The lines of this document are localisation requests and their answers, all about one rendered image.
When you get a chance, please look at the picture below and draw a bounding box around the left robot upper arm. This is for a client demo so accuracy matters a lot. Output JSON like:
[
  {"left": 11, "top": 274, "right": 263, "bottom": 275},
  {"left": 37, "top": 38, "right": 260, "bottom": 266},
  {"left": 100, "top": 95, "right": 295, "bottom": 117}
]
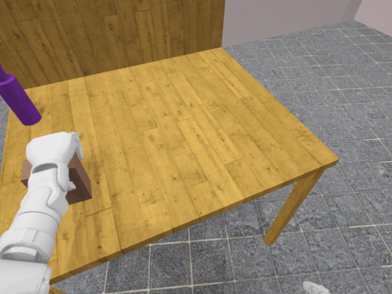
[{"left": 0, "top": 259, "right": 52, "bottom": 294}]

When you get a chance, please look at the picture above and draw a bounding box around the right robot hand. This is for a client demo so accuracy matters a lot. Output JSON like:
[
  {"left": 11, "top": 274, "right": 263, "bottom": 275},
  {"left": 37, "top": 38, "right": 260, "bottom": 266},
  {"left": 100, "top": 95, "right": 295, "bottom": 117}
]
[{"left": 303, "top": 281, "right": 330, "bottom": 294}]

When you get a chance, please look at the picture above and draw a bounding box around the table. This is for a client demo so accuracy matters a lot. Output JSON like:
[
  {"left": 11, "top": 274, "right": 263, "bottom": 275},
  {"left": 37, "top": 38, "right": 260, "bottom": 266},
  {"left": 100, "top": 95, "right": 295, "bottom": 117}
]
[{"left": 0, "top": 0, "right": 340, "bottom": 294}]

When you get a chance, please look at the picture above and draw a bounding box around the robot left forearm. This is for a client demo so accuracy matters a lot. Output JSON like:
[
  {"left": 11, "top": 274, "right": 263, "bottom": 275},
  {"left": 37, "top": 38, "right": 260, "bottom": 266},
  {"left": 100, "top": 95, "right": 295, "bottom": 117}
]
[{"left": 0, "top": 159, "right": 69, "bottom": 265}]

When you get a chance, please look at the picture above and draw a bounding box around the left robot hand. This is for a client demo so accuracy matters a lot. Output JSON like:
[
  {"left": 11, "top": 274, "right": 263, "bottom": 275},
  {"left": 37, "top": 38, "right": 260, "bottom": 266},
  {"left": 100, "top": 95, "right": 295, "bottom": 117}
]
[{"left": 26, "top": 132, "right": 83, "bottom": 191}]

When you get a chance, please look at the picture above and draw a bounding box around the sponge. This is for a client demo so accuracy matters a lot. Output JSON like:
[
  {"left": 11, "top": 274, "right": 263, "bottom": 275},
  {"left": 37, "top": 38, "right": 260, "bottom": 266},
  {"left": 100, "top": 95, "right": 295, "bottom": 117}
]
[{"left": 20, "top": 152, "right": 92, "bottom": 205}]

